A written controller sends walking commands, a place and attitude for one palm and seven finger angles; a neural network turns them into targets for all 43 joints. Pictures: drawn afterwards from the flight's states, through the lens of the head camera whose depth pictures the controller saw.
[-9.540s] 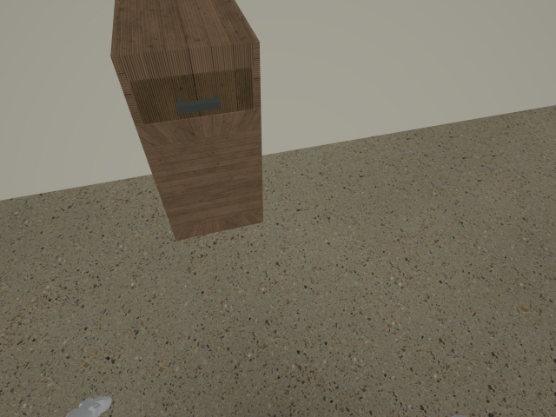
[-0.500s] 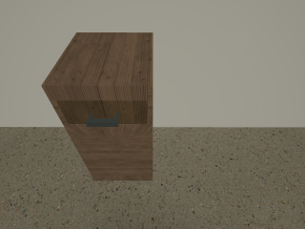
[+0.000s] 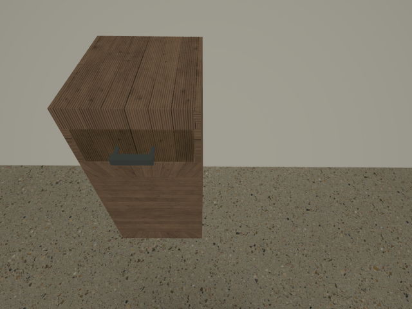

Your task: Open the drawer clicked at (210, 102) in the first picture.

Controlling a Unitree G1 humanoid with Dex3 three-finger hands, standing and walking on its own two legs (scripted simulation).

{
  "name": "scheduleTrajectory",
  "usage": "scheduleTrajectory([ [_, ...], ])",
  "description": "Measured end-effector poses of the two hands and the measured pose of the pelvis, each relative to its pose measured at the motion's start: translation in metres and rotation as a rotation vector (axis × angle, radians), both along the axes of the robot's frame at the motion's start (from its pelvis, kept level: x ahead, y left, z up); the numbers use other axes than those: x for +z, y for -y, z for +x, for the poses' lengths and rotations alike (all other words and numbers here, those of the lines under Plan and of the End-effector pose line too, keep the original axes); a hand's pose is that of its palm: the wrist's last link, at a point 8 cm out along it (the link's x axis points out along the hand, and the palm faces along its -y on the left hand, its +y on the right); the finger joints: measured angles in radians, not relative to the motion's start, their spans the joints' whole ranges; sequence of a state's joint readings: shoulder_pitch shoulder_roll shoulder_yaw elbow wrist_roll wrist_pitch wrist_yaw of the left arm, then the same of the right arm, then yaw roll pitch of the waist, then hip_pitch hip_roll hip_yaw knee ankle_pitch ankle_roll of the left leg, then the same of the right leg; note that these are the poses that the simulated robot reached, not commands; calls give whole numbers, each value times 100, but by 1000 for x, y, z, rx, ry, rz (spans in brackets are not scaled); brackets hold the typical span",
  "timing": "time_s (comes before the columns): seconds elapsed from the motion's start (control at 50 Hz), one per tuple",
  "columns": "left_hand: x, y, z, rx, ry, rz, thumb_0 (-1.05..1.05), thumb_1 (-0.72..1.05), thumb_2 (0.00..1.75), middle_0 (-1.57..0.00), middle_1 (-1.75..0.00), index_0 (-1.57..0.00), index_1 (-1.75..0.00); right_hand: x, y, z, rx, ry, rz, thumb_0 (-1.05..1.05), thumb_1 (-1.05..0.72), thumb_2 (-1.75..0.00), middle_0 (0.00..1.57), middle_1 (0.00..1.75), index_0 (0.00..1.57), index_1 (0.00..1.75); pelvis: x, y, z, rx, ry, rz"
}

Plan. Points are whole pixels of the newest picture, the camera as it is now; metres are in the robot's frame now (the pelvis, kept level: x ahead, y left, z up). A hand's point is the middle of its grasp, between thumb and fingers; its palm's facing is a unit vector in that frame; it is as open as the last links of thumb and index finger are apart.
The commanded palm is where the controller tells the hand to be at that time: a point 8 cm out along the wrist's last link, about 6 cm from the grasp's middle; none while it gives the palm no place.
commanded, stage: look again from close up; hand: left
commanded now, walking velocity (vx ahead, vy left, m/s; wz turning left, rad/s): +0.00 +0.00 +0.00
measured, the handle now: (133, 154) +0.55 +0.24 -0.09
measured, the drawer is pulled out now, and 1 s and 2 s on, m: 0.00 0.00 0.00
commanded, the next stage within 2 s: raise the hand with hooked fingers in 0.40 s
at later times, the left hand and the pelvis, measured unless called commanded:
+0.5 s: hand out of the picture +0.06 +0.18 -0.18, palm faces +0.00 -0.98 -0.19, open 7.3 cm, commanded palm +0.14 +0.23 -0.07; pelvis +0.05 +0.01 +0.00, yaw -1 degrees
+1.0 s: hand (113, 287) +0.18 +0.20 -0.08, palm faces -0.08 -0.15 -0.98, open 9.0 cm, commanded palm +0.20 +0.22 +0.00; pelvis +0.03 -0.02 -0.04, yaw +0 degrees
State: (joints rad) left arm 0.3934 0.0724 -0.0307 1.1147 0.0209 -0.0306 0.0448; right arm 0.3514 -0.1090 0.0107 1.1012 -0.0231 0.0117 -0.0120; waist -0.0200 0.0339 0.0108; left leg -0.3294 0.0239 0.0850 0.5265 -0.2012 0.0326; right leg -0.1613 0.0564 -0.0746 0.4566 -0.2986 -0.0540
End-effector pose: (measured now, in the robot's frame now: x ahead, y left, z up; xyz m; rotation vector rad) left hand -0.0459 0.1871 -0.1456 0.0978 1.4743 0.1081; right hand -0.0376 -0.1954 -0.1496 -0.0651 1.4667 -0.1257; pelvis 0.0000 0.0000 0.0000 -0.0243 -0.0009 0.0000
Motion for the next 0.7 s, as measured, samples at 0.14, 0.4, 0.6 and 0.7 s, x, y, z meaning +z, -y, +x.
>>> scheduleTrajectory([
  [0.14,-4,-24,35,-11,53,45,0,90,90,-20,-30,-20,-30,-4,3,28,20,56,-22,1,-92,-90,20,29,20,30,-5,-5,15,3,-4,9],
  [0.4,-3,-42,96,-36,139,65,1,92,90,-19,-30,-20,-30,7,14,71,43,90,-82,1,-92,-90,20,29,20,30,-2,-10,41,-17,-4,29],
  [0.6,58,-65,157,-216,452,274,3,93,89,-21,-31,-20,-31,22,25,121,54,371,-134,1,-92,-90,20,29,20,30,-2,-14,39,-20,-31,45],
  [0.7,151,-65,243,-510,874,673,2,86,86,-20,-34,-20,-34,24,33,180,110,649,-115,1,-91,-90,20,29,20,30,-14,-11,23,35,-60,75],
])
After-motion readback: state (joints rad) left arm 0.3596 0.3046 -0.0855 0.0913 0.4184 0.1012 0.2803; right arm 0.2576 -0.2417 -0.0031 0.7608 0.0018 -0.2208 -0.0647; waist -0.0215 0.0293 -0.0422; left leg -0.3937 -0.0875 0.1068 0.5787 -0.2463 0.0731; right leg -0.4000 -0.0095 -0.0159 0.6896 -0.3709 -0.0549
